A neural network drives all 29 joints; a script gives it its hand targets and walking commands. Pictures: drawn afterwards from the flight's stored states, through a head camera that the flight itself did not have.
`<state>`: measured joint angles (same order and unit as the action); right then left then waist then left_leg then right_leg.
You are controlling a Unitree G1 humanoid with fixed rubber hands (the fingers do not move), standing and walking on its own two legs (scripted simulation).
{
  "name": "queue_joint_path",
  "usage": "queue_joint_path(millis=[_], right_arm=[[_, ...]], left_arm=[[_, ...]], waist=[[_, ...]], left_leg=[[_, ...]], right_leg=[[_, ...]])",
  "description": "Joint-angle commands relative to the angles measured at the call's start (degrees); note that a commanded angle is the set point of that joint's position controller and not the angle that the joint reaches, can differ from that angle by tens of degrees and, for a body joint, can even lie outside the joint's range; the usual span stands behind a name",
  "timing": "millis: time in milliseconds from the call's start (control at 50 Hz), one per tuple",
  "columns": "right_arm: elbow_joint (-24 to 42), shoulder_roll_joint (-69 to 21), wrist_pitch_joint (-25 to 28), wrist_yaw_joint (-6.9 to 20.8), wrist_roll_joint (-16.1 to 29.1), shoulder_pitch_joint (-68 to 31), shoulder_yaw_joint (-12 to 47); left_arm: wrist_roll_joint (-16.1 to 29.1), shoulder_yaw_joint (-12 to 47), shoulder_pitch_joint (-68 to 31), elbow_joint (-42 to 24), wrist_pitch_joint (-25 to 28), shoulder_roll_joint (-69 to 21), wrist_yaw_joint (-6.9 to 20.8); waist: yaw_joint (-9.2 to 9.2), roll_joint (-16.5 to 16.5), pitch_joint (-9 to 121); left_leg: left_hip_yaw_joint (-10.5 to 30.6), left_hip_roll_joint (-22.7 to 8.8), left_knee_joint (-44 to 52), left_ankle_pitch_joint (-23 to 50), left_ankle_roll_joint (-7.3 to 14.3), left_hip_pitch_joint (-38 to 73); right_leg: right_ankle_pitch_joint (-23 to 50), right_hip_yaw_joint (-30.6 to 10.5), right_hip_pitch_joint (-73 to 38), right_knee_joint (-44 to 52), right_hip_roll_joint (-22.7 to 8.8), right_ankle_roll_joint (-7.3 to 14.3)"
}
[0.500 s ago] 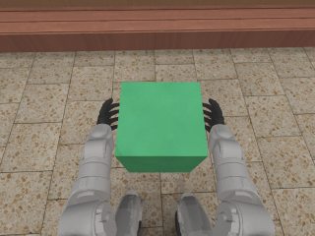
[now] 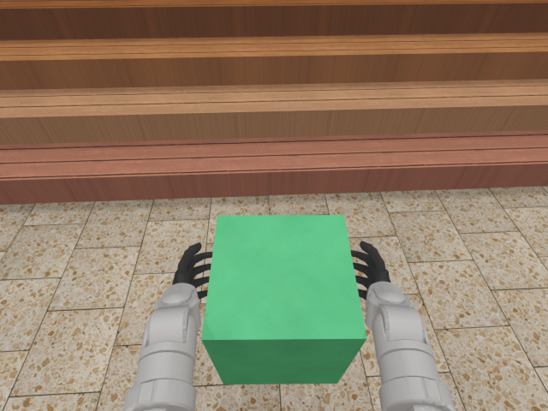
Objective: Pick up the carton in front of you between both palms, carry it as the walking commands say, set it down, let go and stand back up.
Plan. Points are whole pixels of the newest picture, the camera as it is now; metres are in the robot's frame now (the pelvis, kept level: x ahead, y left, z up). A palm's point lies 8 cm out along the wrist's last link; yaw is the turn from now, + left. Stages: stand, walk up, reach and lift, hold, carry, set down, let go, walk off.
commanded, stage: reach and lift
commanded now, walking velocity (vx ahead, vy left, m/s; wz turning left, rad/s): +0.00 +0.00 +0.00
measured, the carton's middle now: (280, 304) +0.31 +0.00 -0.06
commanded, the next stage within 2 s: hold in 1.08 s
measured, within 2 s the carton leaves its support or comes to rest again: neither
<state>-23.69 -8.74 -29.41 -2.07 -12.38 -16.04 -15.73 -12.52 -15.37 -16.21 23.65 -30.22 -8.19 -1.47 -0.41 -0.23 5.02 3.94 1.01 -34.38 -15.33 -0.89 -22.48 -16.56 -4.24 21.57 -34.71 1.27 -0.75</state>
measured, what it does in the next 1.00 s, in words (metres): stands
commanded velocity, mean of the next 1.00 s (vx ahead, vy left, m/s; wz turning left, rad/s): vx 0.00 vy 0.00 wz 0.00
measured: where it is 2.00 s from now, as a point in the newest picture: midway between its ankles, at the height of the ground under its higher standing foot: outside the picture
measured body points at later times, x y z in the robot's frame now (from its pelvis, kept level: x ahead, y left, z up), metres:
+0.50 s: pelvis -0.01 +0.00 +0.01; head -0.02 +0.00 +0.46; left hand +0.30 +0.15 +0.03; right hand +0.31 -0.15 +0.03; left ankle +0.03 +0.13 -0.73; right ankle +0.01 -0.13 -0.73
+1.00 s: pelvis +0.01 +0.00 +0.02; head -0.02 +0.00 +0.47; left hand +0.31 +0.15 +0.04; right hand +0.31 -0.15 +0.04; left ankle +0.03 +0.13 -0.73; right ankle +0.01 -0.13 -0.73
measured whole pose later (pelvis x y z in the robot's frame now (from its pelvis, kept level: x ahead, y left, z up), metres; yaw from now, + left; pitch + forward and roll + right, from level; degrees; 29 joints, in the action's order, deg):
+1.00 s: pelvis +0.01 +0.00 +0.02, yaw +0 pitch -5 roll +0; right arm -15.7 -8.5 -38.8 0.1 -15.3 -13.9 -12.5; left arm -15.1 -11.9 -13.5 15.2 -39.4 -8.4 -0.1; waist -0.2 -0.2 -1.2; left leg 4.1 0.8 -22.3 -11.2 -0.7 -6.1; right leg -12.5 -4.3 5.2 -22.6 0.7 -0.7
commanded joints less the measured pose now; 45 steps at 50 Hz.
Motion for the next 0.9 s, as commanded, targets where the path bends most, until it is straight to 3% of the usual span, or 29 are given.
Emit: queue_joint_path(millis=[0, 140, 180, 340, 720, 880], right_arm=[[1.9, -57.6, -1.4, 15.4, 10.9, -29.7, 35.3], [-2.0, -55.9, -3.7, 17.0, 7.8, -32.9, 28.7], [-1.7, -56.5, -3.2, 17.4, 7.9, -35.9, 28.7], [0.1, -57.7, -2.9, 17.7, 8.7, -39.0, 30.4], [8.2, -55.0, -5.4, 16.5, 10.6, -28.5, 33.7], [10.9, -54.4, -6.6, 16.0, 11.2, -25.8, 34.7]], left_arm=[[11.3, 35.2, -30.2, -2.8, -0.8, -58.0, 15.1], [7.7, 28.5, -32.9, 0.7, -3.1, -56.3, 16.1], [7.8, 28.6, -35.8, 0.4, -2.7, -57.1, 16.5], [9.4, 31.0, -39.5, -1.7, -2.4, -58.8, 16.7], [11.0, 34.0, -28.4, -9.3, -4.8, -56.4, 15.3], [11.7, 35.1, -26.2, -12.2, -5.9, -55.1, 15.0]], waist=[[0.34, -0.1, 15.6], [-0.11, 0.0, 5.1], [-0.06, 0.2, 6.3], [0.54, 0.4, 12.7], [0.24, 0.3, 12.7], [0.27, 0.1, 11.5]], left_leg=[[0.4, 4.5, 7.1, 14.4, 0.6, 15.0], [-0.6, 4.0, 10.6, 1.2, 1.3, 13.2], [-0.5, 3.9, 10.3, 0.4, 1.4, 13.7], [-0.4, 4.0, 10.2, 4.3, 0.9, 17.2], [0.0, 4.5, 12.6, 17.7, 0.2, 22.5], [0.2, 4.7, 13.3, 19.1, 0.2, 23.3]], right_leg=[[14.2, -0.5, -9.8, 8.3, 4.3, 0.5], [1.5, 0.5, -8.6, 11.7, 3.4, 1.2], [0.5, 0.5, -8.6, 11.5, 3.3, 1.4], [4.2, 0.6, -11.4, 11.0, 3.5, 1.2], [17.0, 0.2, -17.3, 13.7, 4.3, 0.4], [19.1, -0.1, -18.6, 14.3, 4.3, 0.1]])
